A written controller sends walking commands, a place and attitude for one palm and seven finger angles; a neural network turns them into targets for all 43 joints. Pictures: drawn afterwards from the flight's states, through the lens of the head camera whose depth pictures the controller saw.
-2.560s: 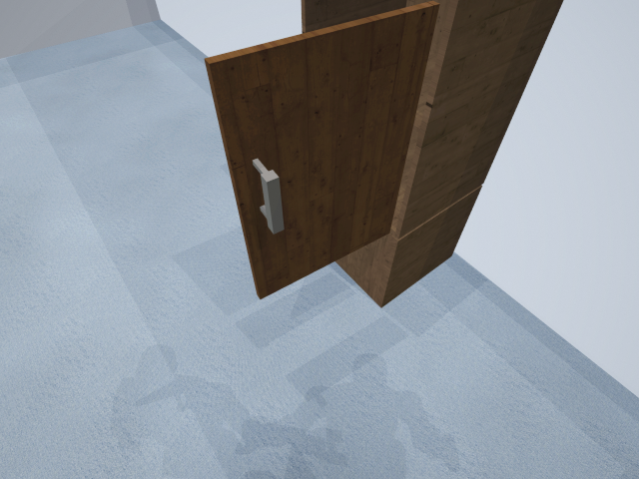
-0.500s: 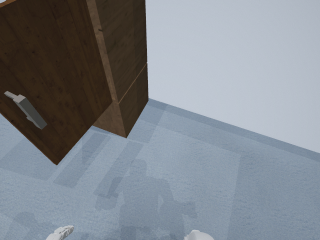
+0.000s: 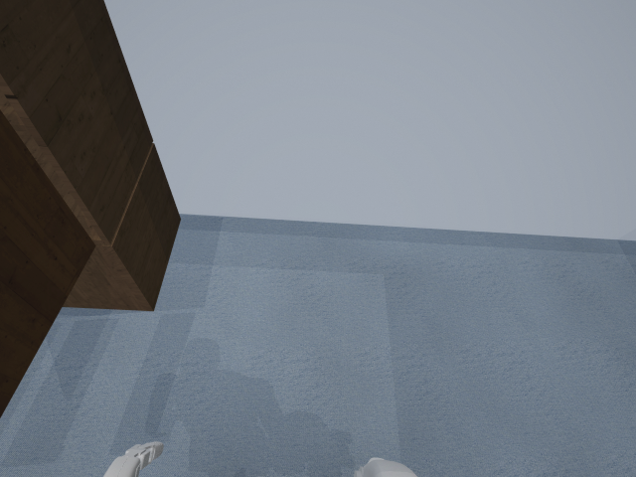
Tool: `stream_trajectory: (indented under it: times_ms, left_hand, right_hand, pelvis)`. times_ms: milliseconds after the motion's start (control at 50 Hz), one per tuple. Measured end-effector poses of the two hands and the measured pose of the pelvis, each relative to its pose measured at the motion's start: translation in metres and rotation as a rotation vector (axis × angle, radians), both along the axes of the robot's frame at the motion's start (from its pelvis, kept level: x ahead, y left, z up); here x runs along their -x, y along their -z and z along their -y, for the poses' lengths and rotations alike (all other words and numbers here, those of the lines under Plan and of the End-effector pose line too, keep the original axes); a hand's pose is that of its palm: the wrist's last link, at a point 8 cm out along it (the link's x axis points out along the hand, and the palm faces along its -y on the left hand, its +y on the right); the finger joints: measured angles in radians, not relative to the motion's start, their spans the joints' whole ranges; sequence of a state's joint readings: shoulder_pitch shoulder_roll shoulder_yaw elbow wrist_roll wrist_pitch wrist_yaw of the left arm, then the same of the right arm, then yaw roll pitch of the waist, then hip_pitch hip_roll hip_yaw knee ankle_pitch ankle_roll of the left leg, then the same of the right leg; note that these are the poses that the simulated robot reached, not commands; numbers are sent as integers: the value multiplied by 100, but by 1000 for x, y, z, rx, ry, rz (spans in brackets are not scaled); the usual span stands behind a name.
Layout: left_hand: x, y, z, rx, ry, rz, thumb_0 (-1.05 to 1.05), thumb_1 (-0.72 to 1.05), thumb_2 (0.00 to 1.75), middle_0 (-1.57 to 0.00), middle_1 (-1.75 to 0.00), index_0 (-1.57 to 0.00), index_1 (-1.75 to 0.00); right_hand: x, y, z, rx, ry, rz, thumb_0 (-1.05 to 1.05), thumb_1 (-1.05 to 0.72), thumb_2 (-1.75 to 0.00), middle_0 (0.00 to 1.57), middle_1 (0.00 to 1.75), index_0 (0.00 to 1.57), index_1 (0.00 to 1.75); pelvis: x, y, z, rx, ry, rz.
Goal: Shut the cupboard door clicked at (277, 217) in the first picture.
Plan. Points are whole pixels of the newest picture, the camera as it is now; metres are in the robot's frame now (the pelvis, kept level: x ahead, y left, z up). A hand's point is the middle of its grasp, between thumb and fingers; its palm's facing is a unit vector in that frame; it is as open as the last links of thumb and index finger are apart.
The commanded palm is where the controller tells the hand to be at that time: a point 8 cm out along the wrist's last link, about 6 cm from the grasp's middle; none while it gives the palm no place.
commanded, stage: walk to a spot facing it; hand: left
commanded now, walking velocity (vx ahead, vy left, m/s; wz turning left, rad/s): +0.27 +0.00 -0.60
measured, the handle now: out of the picture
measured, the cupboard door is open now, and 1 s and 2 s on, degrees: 85 85 85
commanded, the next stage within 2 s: turn to face it in 1.12 s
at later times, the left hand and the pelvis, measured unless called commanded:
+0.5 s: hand (210, 409) +0.22 +0.17 -0.18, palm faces -0.28 -0.95 -0.17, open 7.4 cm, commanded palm none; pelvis +0.12 -0.01 +0.00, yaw -19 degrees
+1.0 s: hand (339, 287) +0.45 -0.02 -0.17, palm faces -0.51 -0.84 -0.19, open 7.3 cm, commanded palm none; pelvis +0.29 -0.15 +0.00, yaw -32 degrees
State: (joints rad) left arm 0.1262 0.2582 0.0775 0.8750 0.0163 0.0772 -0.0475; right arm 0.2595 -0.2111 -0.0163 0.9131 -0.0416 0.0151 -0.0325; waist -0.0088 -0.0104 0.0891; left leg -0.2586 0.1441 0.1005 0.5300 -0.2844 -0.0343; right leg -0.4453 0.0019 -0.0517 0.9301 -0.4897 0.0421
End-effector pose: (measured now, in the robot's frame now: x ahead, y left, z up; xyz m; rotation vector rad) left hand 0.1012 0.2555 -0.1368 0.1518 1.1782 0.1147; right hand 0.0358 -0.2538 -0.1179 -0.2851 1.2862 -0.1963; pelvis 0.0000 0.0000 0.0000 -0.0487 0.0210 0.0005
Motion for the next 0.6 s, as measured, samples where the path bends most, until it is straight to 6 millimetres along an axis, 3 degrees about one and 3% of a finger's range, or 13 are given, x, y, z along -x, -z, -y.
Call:
stream_trajectory:
  times_ms: [100,160,220,300,380,420,480,600]
  left_hand:
    - [-34,-2,18,-40,99,45,1,91,90,-20,-30,-20,-30]
    - [-41,-1,26,-64,114,42,1,91,90,-20,-30,-20,-30]
    - [-37,-4,29,-68,122,-4,0,91,90,-20,-30,-20,-30]
    - [-36,1,27,-50,147,-92,1,91,90,-20,-30,-20,-30]
    - [-50,18,19,-26,182,-176,1,91,90,-20,-30,-20,-30]
    - [-68,21,19,-24,211,-202,1,91,90,-20,-30,-20,-30]
    - [-114,16,30,-14,260,-164,1,91,90,-20,-30,-20,-30]
    - [-227,-3,88,23,390,-13,1,91,90,-19,-30,-19,-30]
  right_hand:
    - [18,22,19,-43,102,-2,1,-91,-90,21,30,20,30]
    - [16,31,31,-50,148,-17,1,-91,-90,20,30,20,30]
    - [-3,22,34,-52,165,16,1,-91,-90,20,30,20,30]
    - [-44,5,33,-42,178,106,1,-91,-90,20,30,20,30]
    - [-79,2,27,0,193,212,1,-91,-90,20,30,20,30]
    - [-82,1,23,14,220,225,1,-91,-90,20,30,20,30]
    - [-69,-4,15,4,267,171,0,-91,-90,20,30,20,30]
    - [-24,-1,1,-51,408,-24,0,-91,-90,20,30,20,30]
  pelvis:
    - [-13,13,17,-27,77,-6]
    - [-18,18,20,-20,110,7]
    - [-31,10,19,-30,136,7]
    - [-52,3,15,-53,195,0]
    - [-81,13,4,-37,260,-6]
    - [-95,13,4,-34,290,-1]
    - [-114,5,11,-28,318,-3]
    - [-151,-5,31,-23,390,-5]
